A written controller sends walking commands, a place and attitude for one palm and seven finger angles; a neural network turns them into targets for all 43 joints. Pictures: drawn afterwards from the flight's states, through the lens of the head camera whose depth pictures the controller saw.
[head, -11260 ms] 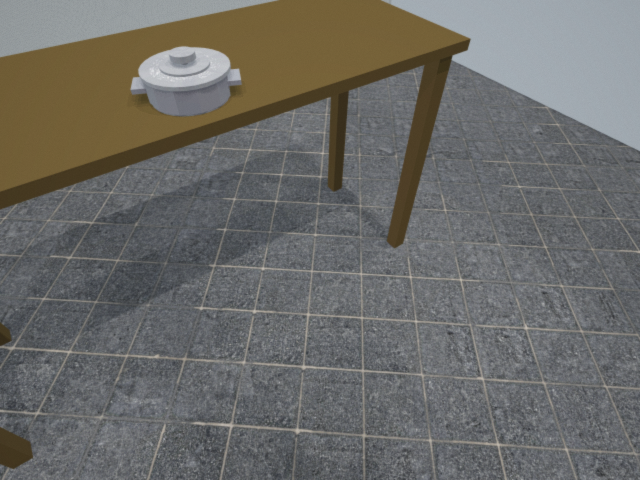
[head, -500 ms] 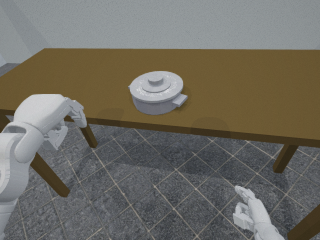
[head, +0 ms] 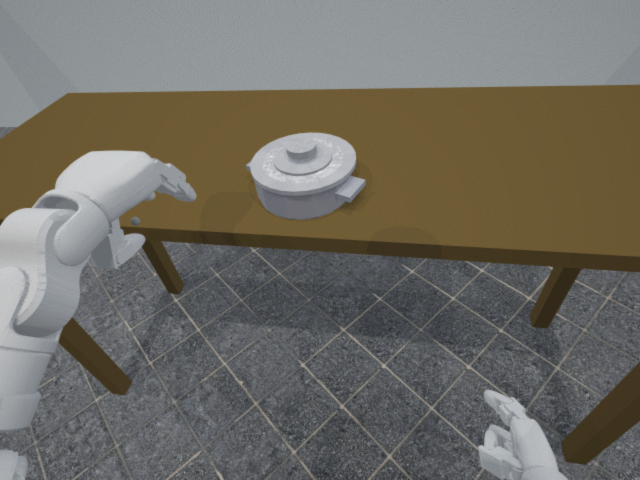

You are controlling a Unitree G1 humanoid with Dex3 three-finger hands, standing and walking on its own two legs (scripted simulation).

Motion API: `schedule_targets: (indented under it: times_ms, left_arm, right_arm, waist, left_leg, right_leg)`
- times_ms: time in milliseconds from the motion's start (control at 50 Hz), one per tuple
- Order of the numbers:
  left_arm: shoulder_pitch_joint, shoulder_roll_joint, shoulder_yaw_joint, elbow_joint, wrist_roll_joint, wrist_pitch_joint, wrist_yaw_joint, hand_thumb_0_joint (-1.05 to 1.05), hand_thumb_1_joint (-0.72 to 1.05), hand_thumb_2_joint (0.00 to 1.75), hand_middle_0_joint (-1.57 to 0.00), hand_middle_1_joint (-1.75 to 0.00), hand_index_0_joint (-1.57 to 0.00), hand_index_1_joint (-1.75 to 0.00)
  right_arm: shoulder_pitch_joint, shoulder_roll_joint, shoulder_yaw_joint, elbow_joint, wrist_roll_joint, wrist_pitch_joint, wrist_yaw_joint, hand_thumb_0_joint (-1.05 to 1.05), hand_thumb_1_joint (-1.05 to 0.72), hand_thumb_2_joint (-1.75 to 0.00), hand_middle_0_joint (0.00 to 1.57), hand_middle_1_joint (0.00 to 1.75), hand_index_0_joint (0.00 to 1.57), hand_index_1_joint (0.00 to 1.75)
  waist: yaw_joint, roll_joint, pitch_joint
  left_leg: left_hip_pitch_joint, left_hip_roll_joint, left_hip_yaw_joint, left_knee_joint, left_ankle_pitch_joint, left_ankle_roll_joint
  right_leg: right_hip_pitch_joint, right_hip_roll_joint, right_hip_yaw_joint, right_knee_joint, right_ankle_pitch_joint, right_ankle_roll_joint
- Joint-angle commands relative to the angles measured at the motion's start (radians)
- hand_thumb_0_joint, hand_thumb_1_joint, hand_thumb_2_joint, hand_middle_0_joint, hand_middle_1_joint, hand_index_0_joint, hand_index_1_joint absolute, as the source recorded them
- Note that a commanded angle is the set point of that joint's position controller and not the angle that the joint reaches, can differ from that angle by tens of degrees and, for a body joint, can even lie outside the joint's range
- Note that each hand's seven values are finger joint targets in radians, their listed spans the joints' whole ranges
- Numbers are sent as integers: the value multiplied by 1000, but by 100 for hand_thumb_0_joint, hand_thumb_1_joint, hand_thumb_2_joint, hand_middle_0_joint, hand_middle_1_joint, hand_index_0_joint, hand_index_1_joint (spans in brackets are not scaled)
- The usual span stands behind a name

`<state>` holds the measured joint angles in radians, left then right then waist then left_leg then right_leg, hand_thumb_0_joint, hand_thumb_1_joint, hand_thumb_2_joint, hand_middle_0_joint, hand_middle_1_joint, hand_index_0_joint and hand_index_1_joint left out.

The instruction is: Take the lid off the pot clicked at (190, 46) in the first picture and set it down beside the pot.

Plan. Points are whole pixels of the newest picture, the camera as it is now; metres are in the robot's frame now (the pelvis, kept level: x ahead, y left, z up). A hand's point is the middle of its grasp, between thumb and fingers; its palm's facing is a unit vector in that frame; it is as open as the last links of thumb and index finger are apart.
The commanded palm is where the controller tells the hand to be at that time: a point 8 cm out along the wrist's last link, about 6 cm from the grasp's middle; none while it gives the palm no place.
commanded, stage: move the open hand above the knob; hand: left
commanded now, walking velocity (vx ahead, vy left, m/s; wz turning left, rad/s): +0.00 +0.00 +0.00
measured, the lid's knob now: (301, 148) +0.56 +0.11 +0.15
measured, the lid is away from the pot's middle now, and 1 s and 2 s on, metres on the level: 0.00 0.00 0.00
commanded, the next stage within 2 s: none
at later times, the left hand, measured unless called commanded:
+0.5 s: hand (194, 180) +0.39 +0.20 +0.21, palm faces -0.11 +0.00 -0.99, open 9.9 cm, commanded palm +0.36 +0.20 +0.29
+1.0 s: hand (245, 148) +0.46 +0.16 +0.22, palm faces -0.16 -0.03 -0.99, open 9.9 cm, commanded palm +0.43 +0.16 +0.29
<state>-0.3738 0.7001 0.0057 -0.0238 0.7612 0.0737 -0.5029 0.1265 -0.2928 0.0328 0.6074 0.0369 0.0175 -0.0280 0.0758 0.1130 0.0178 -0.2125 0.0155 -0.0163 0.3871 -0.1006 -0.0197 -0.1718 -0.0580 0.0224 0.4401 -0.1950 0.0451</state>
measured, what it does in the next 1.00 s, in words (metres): shifts its weight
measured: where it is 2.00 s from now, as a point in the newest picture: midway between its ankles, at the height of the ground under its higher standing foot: outside the picture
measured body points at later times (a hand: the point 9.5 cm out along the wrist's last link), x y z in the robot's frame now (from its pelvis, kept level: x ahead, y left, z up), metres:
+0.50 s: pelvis +0.02 +0.00 +0.00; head +0.01 -0.05 +0.45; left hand +0.39 +0.20 +0.27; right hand +0.23 -0.23 -0.10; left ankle +0.07 +0.14 -0.74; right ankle +0.03 -0.15 -0.74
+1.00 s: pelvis +0.05 +0.00 +0.00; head +0.05 -0.05 +0.45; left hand +0.46 +0.15 +0.27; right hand +0.25 -0.23 -0.11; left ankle +0.07 +0.14 -0.74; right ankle +0.03 -0.15 -0.74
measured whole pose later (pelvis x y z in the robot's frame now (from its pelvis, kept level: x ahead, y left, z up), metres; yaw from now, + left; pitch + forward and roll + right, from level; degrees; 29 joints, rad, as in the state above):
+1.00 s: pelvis +0.05 +0.00 +0.00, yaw +0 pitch +1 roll +1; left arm -0.83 0.51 -0.25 0.33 0.85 0.28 -0.52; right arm 0.11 -0.28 0.04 0.63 0.05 0.09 0.00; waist 0.03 0.09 -0.03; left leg -0.25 0.00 -0.01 0.41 -0.18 -0.02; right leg -0.21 -0.07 0.02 0.47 -0.28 0.05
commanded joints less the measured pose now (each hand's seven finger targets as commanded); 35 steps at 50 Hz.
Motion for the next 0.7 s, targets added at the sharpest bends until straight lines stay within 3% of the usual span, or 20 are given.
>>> schedule_targets:
  times_ms: [0,20,60,120,140,200,220,260,300,320,340,380,420,480,520,540,580,620,640,680]
  left_arm:
    - [-446,246,136,-95,19,18,47,0,-37,168,-88,-8,-88,-8]
    - [-430,200,103,-112,18,28,48,0,-37,168,-88,-8,-88,-8]
    - [-522,186,64,-84,31,29,48,0,-37,168,-88,-8,-88,-8]
    - [-537,210,87,-75,47,48,60,0,-37,168,-88,-8,-88,-8]
    - [-626,228,80,-72,65,47,56,0,-37,168,-88,-8,-88,-8]
    - [-627,166,30,-23,64,66,54,0,-37,168,-88,-8,-88,-8]
    - [-573,150,34,-17,60,78,55,0,-37,168,-88,-8,-88,-8]
    - [-635,168,32,34,75,86,51,0,-37,168,-88,-8,-88,-8]
    - [-659,181,39,33,78,92,49,0,-37,168,-88,-8,-88,-8]
    - [-618,182,51,19,73,98,51,0,-37,168,-88,-8,-88,-8]
    - [-689,192,46,-15,82,97,46,0,-37,168,-88,-8,-88,-8]
    - [-680,161,20,41,80,110,37,0,-37,168,-88,-8,-88,-8]
    - [-639,142,18,10,67,120,32,0,-37,168,-88,-8,-88,-8]
    - [-691,144,6,63,74,132,23,0,-37,168,-88,-8,-88,-8]
    - [-687,165,25,43,69,136,25,0,-37,168,-88,-8,-88,-8]
    - [-762,154,-1,31,80,134,21,0,-37,168,-88,-8,-88,-8]
    - [-786,102,-50,89,78,144,18,0,-37,168,-88,-8,-88,-8]
    - [-770,124,-22,44,67,148,24,0,-37,168,-88,-8,-88,-8]
    - [-843,118,-42,37,84,148,21,0,-37,168,-88,-8,-88,-8]
    - [-834,70,-79,129,88,166,19,0,-37,168,-88,-8,-88,-8]
  right_arm:
    - [-199,-94,-35,-171,3,-57,-10,0,-90,-90,20,30,20,30]
    - [-200,-92,-38,-177,11,-63,-6,0,-90,-90,20,30,20,30]
    - [-200,-89,-33,-167,8,-61,-10,0,-90,-90,20,30,20,30]
    - [-193,-93,-38,-163,6,-62,-8,0,-90,-90,20,30,20,30]
    - [-196,-94,-31,-154,2,-57,-5,0,-90,-90,20,30,20,30]
    - [-200,-88,-32,-152,4,-51,-2,0,-90,-90,20,30,20,30]
    - [-196,-90,-36,-159,7,-50,4,0,-90,-90,20,30,20,30]
    - [-193,-93,-33,-148,5,-39,4,0,-90,-90,20,30,20,30]
    - [-193,-96,-33,-150,4,-33,6,0,-90,-90,20,30,20,30]
    - [-198,-99,-35,-162,6,-33,10,0,-90,-90,20,30,20,30]
    - [-196,-95,-34,-159,2,-31,14,0,-90,-90,20,30,20,30]
    - [-197,-96,-33,-159,6,-24,12,0,-90,-90,20,30,20,30]
    - [-205,-95,-38,-175,10,-26,16,0,-90,-90,20,30,20,30]
    - [-187,-99,-38,-158,9,-14,13,0,-90,-90,20,30,20,30]
    - [-194,-106,-39,-165,13,-13,15,0,-90,-90,20,30,20,30]
    - [-192,-97,-34,-161,9,-12,15,0,-90,-90,20,30,20,30]
    - [-185,-96,-36,-151,14,-9,11,0,-90,-90,20,30,20,30]
    - [-192,-101,-41,-164,15,-11,14,0,-90,-90,20,30,20,30]
    - [-186,-93,-35,-155,11,-12,16,0,-90,-90,20,30,20,30]
    - [-175,-95,-37,-139,13,-3,15,0,-90,-90,20,30,20,30]
  waist:
    - [2,-59,-195]
    - [-11,-22,-198]
    - [-12,-73,-200]
    - [-10,-36,-242]
    - [-5,-52,-281]
    - [-9,-67,-249]
    - [-11,-41,-259]
    - [-10,-104,-248]
    - [-7,-106,-266]
    - [-7,-67,-289]
    - [-3,-77,-343]
    - [-14,-116,-300]
    - [-14,-83,-323]
    - [-20,-153,-297]
    - [-21,-107,-319]
    - [-22,-123,-345]
    - [-36,-135,-297]
    - [-30,-97,-357]
    - [-31,-104,-392]
    - [-43,-117,-323]
  left_leg:
    - [88,-68,41,-81,-157,43]
    - [102,-64,35,-78,-166,40]
    - [99,-65,36,-85,-177,43]
    - [117,-67,27,-70,-149,42]
    - [113,-75,28,-77,-123,43]
    - [108,-70,32,-67,-93,42]
    - [123,-70,35,-51,-71,43]
    - [95,-70,42,-58,-75,43]
    - [97,-75,46,-48,-42,45]
    - [113,-75,45,-33,-20,44]
    - [119,-84,45,-35,14,47]
    - [110,-81,55,-27,21,48]
    - [136,-85,54,-5,56,51]
    - [116,-86,58,-12,52,54]
    - [129,-88,58,4,69,54]
    - [129,-95,56,-7,67,56]
    - [127,-91,58,-7,60,55]
    - [162,-94,51,16,102,58]
    - [159,-101,51,6,117,58]
    - [142,-93,54,6,107,54]
  right_leg:
    - [-42,91,-81,-104,-134,-51]
    - [-57,107,-79,-105,-120,-51]
    - [-52,93,-82,-101,-131,-53]
    - [-44,106,-75,-95,-100,-59]
    - [-15,89,-78,-95,-93,-64]
    - [-32,89,-80,-86,-66,-63]
    - [-37,101,-78,-86,-45,-65]
    - [-27,88,-81,-86,-55,-64]
    - [-17,85,-81,-81,-20,-64]
    - [-13,94,-77,-74,4,-66]
    - [23,82,-78,-68,35,-69]
    - [-1,82,-79,-66,54,-62]
    - [0,92,-76,-57,98,-63]
    - [-5,84,-79,-60,101,-60]
    - [-2,91,-75,-53,123,-61]
    - [15,81,-76,-55,114,-62]
    - [-20,84,-81,-55,112,-59]
    - [-5,94,-76,-41,153,-64]
    - [22,84,-74,-39,164,-65]
    - [-21,87,-82,-39,157,-65]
